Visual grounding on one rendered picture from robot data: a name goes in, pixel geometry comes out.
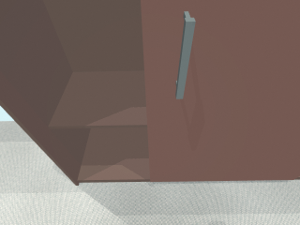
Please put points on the handle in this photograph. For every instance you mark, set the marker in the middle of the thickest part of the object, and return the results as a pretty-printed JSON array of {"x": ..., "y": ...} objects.
[{"x": 187, "y": 38}]

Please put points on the wardrobe door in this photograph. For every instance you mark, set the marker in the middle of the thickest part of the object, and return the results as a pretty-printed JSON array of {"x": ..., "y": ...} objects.
[{"x": 239, "y": 118}]

